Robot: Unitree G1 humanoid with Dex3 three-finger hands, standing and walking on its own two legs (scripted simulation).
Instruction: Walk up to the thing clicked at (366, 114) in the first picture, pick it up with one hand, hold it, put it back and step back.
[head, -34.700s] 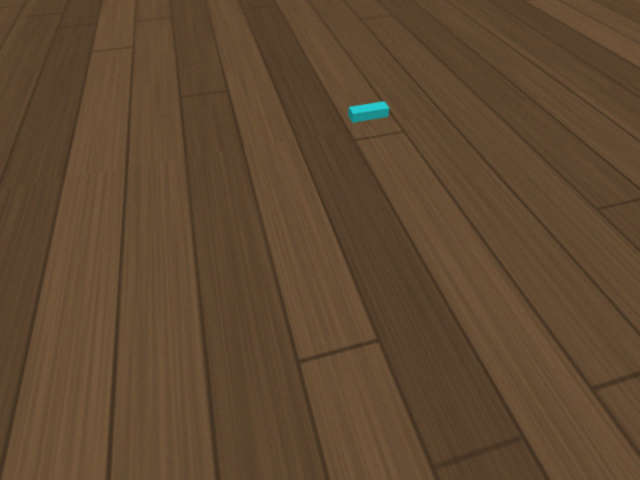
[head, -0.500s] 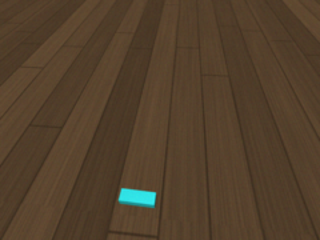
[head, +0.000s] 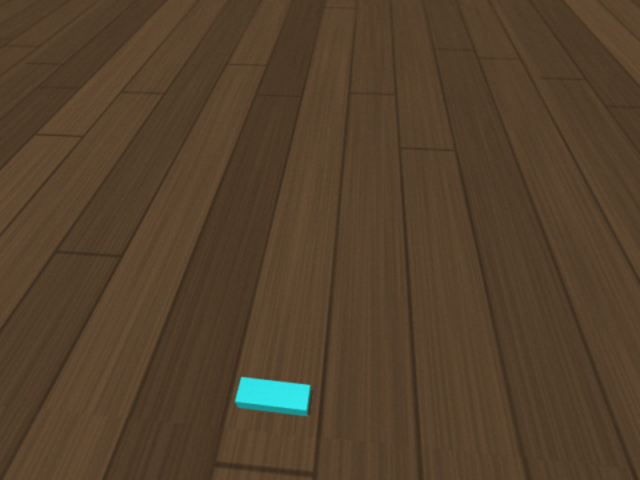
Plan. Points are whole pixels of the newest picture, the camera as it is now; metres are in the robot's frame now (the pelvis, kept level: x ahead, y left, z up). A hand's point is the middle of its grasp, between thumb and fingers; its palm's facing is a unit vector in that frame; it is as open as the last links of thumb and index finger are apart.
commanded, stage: stand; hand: left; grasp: from above
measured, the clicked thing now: (273, 396) +0.48 +0.17 -0.75
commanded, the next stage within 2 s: step back in 0.22 s
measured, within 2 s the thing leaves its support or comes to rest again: neither
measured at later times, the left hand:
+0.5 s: hand out of the picture +0.09 +0.31 -0.18, palm faces +0.01 -0.93 -0.38, open 7.4 cm
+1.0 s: hand out of the picture -0.05 +0.31 -0.17, palm faces -0.09 -0.91 -0.40, open 7.4 cm
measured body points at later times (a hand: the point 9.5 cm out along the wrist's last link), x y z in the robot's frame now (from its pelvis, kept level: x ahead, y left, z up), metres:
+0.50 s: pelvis -0.05 +0.04 -0.03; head +0.02 +0.06 +0.42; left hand +0.09 +0.36 -0.15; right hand +0.02 -0.29 -0.14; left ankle -0.04 +0.15 -0.75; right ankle +0.01 -0.13 -0.75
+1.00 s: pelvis -0.15 +0.05 -0.03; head -0.10 +0.03 +0.42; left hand -0.04 +0.35 -0.14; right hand -0.06 -0.27 -0.15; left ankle -0.06 +0.15 -0.73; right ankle -0.17 -0.07 -0.75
